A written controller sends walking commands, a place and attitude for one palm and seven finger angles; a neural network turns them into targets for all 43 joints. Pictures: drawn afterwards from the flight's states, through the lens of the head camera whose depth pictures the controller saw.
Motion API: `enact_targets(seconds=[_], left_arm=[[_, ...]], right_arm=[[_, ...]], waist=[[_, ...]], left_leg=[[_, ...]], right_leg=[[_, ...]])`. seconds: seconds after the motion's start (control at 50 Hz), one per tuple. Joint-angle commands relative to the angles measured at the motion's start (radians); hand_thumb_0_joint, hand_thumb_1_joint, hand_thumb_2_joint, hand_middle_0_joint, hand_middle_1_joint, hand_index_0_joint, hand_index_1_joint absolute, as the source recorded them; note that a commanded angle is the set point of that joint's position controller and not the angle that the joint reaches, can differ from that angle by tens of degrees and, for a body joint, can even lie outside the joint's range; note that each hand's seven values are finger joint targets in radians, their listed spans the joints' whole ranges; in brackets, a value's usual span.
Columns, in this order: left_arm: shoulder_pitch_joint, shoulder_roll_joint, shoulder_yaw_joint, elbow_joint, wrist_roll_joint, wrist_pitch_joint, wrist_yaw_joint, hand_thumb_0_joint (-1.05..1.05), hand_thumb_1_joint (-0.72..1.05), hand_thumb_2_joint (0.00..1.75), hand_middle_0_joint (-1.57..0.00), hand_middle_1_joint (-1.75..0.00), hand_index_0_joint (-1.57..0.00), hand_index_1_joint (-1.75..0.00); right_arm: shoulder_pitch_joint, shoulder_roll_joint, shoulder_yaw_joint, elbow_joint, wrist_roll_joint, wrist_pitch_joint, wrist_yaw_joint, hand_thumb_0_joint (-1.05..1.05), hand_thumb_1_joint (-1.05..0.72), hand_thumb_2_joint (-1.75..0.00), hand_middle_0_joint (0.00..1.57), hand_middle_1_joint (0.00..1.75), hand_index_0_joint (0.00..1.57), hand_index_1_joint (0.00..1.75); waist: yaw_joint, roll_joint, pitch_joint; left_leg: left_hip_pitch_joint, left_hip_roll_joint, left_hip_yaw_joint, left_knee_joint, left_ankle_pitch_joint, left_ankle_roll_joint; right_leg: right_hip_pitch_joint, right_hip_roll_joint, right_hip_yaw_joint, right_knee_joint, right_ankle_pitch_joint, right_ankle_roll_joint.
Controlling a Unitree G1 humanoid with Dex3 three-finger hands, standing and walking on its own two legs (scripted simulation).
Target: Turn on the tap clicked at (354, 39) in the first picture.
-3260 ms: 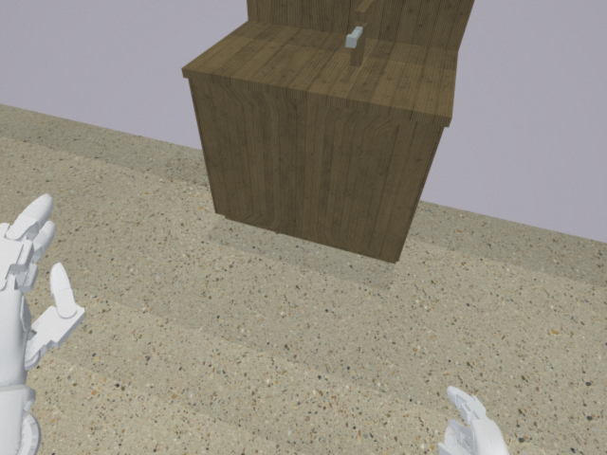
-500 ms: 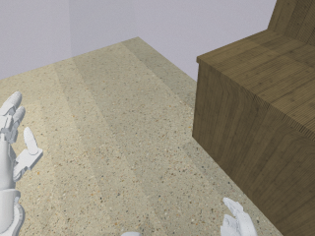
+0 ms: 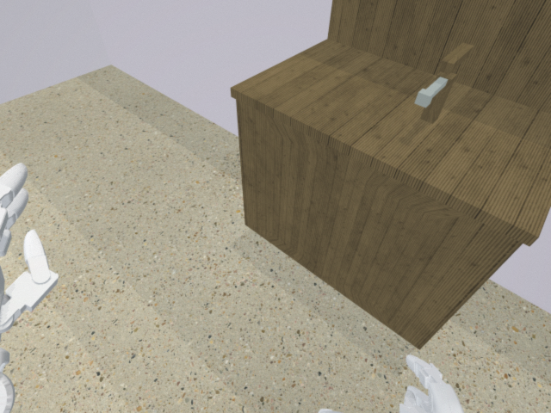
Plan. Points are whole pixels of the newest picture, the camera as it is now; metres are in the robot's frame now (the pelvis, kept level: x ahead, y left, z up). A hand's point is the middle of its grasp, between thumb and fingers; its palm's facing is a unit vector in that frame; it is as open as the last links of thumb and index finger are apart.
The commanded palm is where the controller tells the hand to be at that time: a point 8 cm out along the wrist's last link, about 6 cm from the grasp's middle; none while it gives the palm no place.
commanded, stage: turn to face it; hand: left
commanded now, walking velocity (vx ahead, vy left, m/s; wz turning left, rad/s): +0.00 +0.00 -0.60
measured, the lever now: (424, 98) +0.76 -0.26 +0.09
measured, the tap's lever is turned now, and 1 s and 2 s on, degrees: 0 0 0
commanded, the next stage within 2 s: take the last steps up to it in 1.48 s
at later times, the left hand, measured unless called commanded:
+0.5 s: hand (169, 266) +0.22 +0.14 +0.19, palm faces +0.14 -0.87 -0.47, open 7.4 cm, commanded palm +0.19 +0.18 +0.18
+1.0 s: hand (311, 314) +0.19 -0.01 +0.18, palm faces -0.18 -0.82 -0.54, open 7.4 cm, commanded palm +0.16 +0.06 +0.18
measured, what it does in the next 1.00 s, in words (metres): walks backwards, turning right: right foot, then left foot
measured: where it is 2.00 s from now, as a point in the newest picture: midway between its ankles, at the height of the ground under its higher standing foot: outside the picture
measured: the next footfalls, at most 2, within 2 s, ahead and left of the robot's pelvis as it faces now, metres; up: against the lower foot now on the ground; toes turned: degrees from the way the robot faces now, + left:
right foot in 0.12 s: +0.06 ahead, -0.16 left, +0.00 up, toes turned -10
left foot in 0.42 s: +0.04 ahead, +0.08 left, +0.00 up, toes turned -11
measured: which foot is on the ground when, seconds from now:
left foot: down 0.00-0.14, up 0.16-0.40, down 0.42-0.74, up 0.76-1.00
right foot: up 0.00-0.10, down 0.12-0.44, up 0.46-0.70, down 0.72-1.00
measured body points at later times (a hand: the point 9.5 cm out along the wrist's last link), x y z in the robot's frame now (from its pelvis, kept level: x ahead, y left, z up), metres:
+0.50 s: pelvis -0.06 -0.03 -0.01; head -0.02 -0.02 +0.44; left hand +0.21 +0.18 +0.21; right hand +0.03 -0.33 -0.08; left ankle +0.00 +0.08 -0.73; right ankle -0.02 -0.14 -0.70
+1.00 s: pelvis -0.13 -0.07 +0.00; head -0.10 -0.11 +0.45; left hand +0.19 +0.04 +0.21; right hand -0.15 -0.37 -0.11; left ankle -0.06 +0.05 -0.69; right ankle -0.12 -0.17 -0.73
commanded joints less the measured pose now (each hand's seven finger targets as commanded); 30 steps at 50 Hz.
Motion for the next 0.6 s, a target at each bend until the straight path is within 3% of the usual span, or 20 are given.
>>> enact_targets(seconds=[0.0, 0.06, 0.08, 0.1, 0.12, 0.14, 0.16, 0.18, 0.22, 0.26, 0.3, 0.36, 0.38, 0.4, 0.42, 0.44, 0.46, 0.48, 0.52, 0.58], left_arm=[[-0.154, 0.129, 0.015, -0.218, 0.001, -0.059, 0.020, 0.00, 0.90, 0.90, -0.20, -0.30, -0.20, -0.30], [-0.224, 0.152, 0.026, -0.183, 0.007, -0.051, 0.017, 0.00, 0.90, 0.90, -0.20, -0.30, -0.20, -0.30], [-0.234, 0.171, 0.045, -0.181, 0.009, -0.055, 0.016, 0.00, 0.90, 0.90, -0.20, -0.30, -0.20, -0.30], [-0.218, 0.203, 0.074, -0.172, 0.010, -0.061, 0.021, 0.00, 0.90, 0.90, -0.20, -0.30, -0.20, -0.30], [-0.147, 0.236, 0.109, -0.143, 0.011, -0.063, 0.030, 0.00, 0.90, 0.90, -0.20, -0.30, -0.20, -0.30], [-0.121, 0.249, 0.154, -0.164, -0.008, -0.070, 0.043, 0.00, 0.90, 0.90, -0.20, -0.30, -0.20, -0.30], [-0.074, 0.229, 0.141, -0.175, -0.020, -0.062, 0.034, 0.00, 0.90, 0.90, -0.20, -0.30, -0.20, -0.30], [-0.026, 0.252, 0.167, -0.234, -0.032, -0.071, 0.032, 0.00, 0.90, 0.90, -0.20, -0.30, -0.20, -0.30], [0.048, 0.253, 0.203, -0.316, -0.046, -0.090, 0.029, 0.00, 0.90, 0.90, -0.20, -0.30, -0.20, -0.30], [0.057, 0.256, 0.216, -0.384, -0.049, -0.107, 0.033, 0.00, 0.90, 0.90, -0.20, -0.30, -0.20, -0.30], [0.071, 0.255, 0.220, -0.392, -0.048, -0.109, 0.039, 0.00, 0.90, 0.90, -0.20, -0.30, -0.20, -0.30], [0.072, 0.227, 0.198, -0.339, -0.046, -0.091, 0.039, 0.00, 0.90, 0.90, -0.20, -0.30, -0.20, -0.30], [0.055, 0.217, 0.188, -0.318, -0.047, -0.092, 0.036, 0.00, 0.90, 0.90, -0.20, -0.30, -0.20, -0.30], [0.023, 0.205, 0.179, -0.314, -0.045, -0.097, 0.031, 0.00, 0.90, 0.90, -0.20, -0.30, -0.20, -0.30], [0.002, 0.193, 0.167, -0.312, -0.030, -0.102, 0.027, 0.00, 0.90, 0.90, -0.20, -0.30, -0.20, -0.30], [-0.008, 0.210, 0.173, -0.265, -0.005, -0.106, 0.031, 0.00, 0.90, 0.90, -0.20, -0.30, -0.20, -0.30], [-0.029, 0.197, 0.158, -0.222, -0.001, -0.103, 0.031, 0.00, 0.90, 0.90, -0.20, -0.30, -0.20, -0.30], [-0.038, 0.154, 0.110, -0.192, -0.001, -0.096, 0.023, 0.00, 0.90, 0.90, -0.20, -0.30, -0.20, -0.30], [-0.134, 0.104, 0.026, -0.214, 0.002, -0.082, 0.013, 0.00, 0.90, 0.90, -0.20, -0.30, -0.20, -0.30], [-0.150, 0.105, -0.012, -0.217, 0.001, -0.072, 0.019, 0.00, 0.90, 0.90, -0.20, -0.30, -0.20, -0.30]], right_arm=[[-0.065, -0.157, -0.039, -0.131, 0.003, -0.078, -0.001, 0.00, -0.90, -0.90, 0.20, 0.30, 0.20, 0.30], [-0.064, -0.167, -0.041, -0.122, -0.002, -0.092, 0.005, 0.00, -0.90, -0.90, 0.20, 0.30, 0.20, 0.30], [-0.069, -0.161, -0.039, -0.122, 0.000, -0.097, 0.010, 0.00, -0.90, -0.90, 0.20, 0.30, 0.20, 0.30], [-0.070, -0.141, -0.038, -0.123, 0.006, -0.096, 0.012, 0.00, -0.90, -0.90, 0.20, 0.30, 0.20, 0.30], [-0.098, -0.118, -0.031, -0.145, 0.001, -0.091, 0.010, 0.00, -0.90, -0.90, 0.20, 0.30, 0.20, 0.30], [-0.137, -0.102, -0.016, -0.140, -0.011, -0.086, 0.004, 0.00, -0.90, -0.90, 0.20, 0.30, 0.20, 0.30], [-0.117, -0.114, -0.038, -0.130, -0.001, -0.066, 0.005, 0.00, -0.90, -0.90, 0.20, 0.30, 0.20, 0.30], [-0.129, -0.106, -0.031, -0.148, -0.001, -0.050, 0.007, 0.00, -0.90, -0.90, 0.20, 0.30, 0.20, 0.30], [-0.159, -0.094, -0.003, -0.140, -0.010, -0.020, 0.015, 0.00, -0.90, -0.90, 0.20, 0.30, 0.20, 0.30], [-0.156, -0.089, 0.001, -0.143, -0.012, -0.015, 0.015, 0.00, -0.90, -0.90, 0.20, 0.30, 0.20, 0.30], [-0.150, -0.099, -0.008, -0.140, -0.017, -0.023, 0.008, 0.00, -0.90, -0.90, 0.20, 0.30, 0.20, 0.30], [-0.105, -0.116, -0.017, -0.128, -0.013, -0.030, -0.004, 0.00, -0.90, -0.90, 0.20, 0.30, 0.20, 0.30], [-0.090, -0.127, -0.025, -0.126, -0.014, -0.032, -0.011, 0.00, -0.90, -0.90, 0.20, 0.30, 0.20, 0.30], [-0.092, -0.154, -0.034, -0.137, -0.021, -0.035, -0.021, 0.00, -0.90, -0.90, 0.20, 0.30, 0.20, 0.30], [-0.121, -0.159, -0.041, -0.151, -0.014, -0.039, -0.027, 0.00, -0.90, -0.90, 0.20, 0.30, 0.20, 0.30], [-0.130, -0.135, -0.037, -0.136, -0.015, -0.048, -0.027, 0.00, -0.90, -0.90, 0.20, 0.30, 0.20, 0.30], [-0.138, -0.126, -0.031, -0.129, -0.019, -0.054, -0.022, 0.00, -0.90, -0.90, 0.20, 0.30, 0.20, 0.30], [-0.112, -0.142, -0.042, -0.124, -0.011, -0.052, -0.015, 0.00, -0.90, -0.90, 0.20, 0.30, 0.20, 0.30], [-0.110, -0.149, -0.048, -0.124, 0.011, -0.059, -0.004, 0.00, -0.90, -0.90, 0.20, 0.30, 0.20, 0.30], [-0.073, -0.162, -0.043, -0.135, 0.006, -0.080, 0.002, 0.00, -0.90, -0.90, 0.20, 0.30, 0.20, 0.30]], waist=[[-0.035, 0.229, 0.034], [-0.032, 0.188, -0.010], [-0.025, 0.159, -0.031], [-0.022, 0.016, -0.076], [-0.007, -0.181, -0.105], [-0.004, -0.252, -0.104], [-0.012, -0.232, -0.155], [-0.005, -0.192, -0.130], [-0.016, -0.071, -0.181], [-0.023, -0.093, -0.202], [-0.008, -0.115, -0.203], [-0.032, -0.079, -0.176], [-0.041, -0.024, -0.158], [-0.044, 0.118, -0.108], [-0.028, 0.327, -0.068], [-0.025, 0.329, -0.056], [-0.029, 0.282, -0.007], [-0.033, 0.235, 0.014], [-0.025, 0.225, 0.036], [-0.044, 0.248, 0.028]], left_leg=[[-0.008, 0.261, -0.037, -0.107, 0.528, 0.074], [-0.010, 0.235, 0.006, 0.058, 0.563, 0.035], [-0.036, 0.217, 0.021, 0.157, 0.533, 0.019], [-0.112, 0.157, 0.054, 0.341, 0.395, -0.009], [-0.347, 0.016, 0.027, 0.545, -0.102, -0.048], [-0.409, 0.013, -0.095, 0.644, -0.302, -0.057], [-0.355, 0.027, -0.163, 0.673, -0.261, -0.054], [-0.362, 0.028, -0.176, 0.675, -0.221, -0.056], [-0.330, 0.022, -0.168, 0.547, -0.162, -0.053], [-0.249, 0.003, -0.134, 0.364, -0.128, -0.048], [-0.182, -0.035, -0.106, 0.238, -0.117, -0.042], [0.006, -0.043, -0.090, -0.008, -0.014, -0.026], [0.083, -0.006, -0.110, -0.104, 0.005, -0.004], [0.087, 0.131, -0.262, -0.220, -0.045, 0.059], [0.051, 0.317, -0.397, -0.281, 0.086, 0.132], [-0.070, 0.383, -0.401, -0.296, 0.077, 0.170], [-0.163, 0.368, -0.341, -0.285, 0.083, 0.172], [-0.153, 0.338, -0.257, -0.243, 0.165, 0.171], [-0.100, 0.275, -0.066, -0.190, 0.260, 0.118], [-0.091, 0.272, -0.081, -0.168, 0.328, 0.095]], right_leg=[[0.100, -0.048, -0.087, -0.218, -0.005, 0.025], [0.266, -0.016, -0.154, -0.407, 0.124, 0.022], [0.342, -0.037, -0.135, -0.483, 0.220, 0.008], [0.442, -0.134, -0.015, -0.511, 0.454, -0.045], [0.553, -0.317, 0.328, -0.491, 0.897, -0.169], [0.500, -0.416, 0.411, -0.525, 0.984, -0.214], [0.454, -0.387, 0.433, -0.564, 0.733, -0.203], [0.412, -0.375, 0.433, -0.579, 0.556, -0.216], [0.386, -0.320, 0.337, -0.556, 0.427, -0.221], [0.343, -0.288, 0.296, -0.583, 0.325, -0.214], [0.300, -0.270, 0.331, -0.605, 0.228, -0.210], [0.166, -0.227, 0.337, -0.581, 0.115, -0.149], [0.093, -0.180, 0.304, -0.515, 0.076, -0.111], [-0.010, -0.085, 0.234, -0.344, -0.001, -0.067], [-0.073, 0.002, 0.082, -0.036, -0.144, -0.015], [-0.042, -0.030, 0.039, 0.205, -0.144, -0.001], [-0.031, -0.060, 0.061, 0.295, -0.106, 0.004], [-0.041, -0.079, 0.054, 0.266, -0.080, 0.012], [-0.019, -0.088, -0.020, 0.102, -0.041, 0.026], [0.101, -0.066, -0.087, -0.125, -0.065, 0.034]])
